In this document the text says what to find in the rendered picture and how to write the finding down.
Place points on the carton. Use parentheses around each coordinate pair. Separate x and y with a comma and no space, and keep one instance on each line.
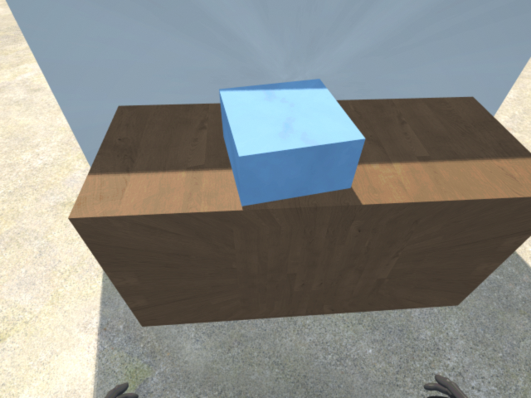
(288,140)

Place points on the robot right hand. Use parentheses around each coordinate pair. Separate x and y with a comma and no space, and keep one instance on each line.
(445,386)

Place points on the pedestal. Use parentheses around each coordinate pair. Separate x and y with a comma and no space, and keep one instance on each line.
(441,197)

